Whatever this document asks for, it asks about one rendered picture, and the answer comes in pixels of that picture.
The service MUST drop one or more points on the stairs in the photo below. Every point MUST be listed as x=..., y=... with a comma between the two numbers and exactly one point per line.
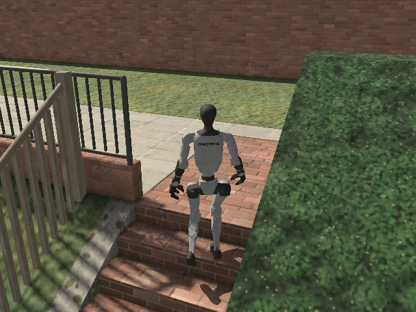
x=150, y=273

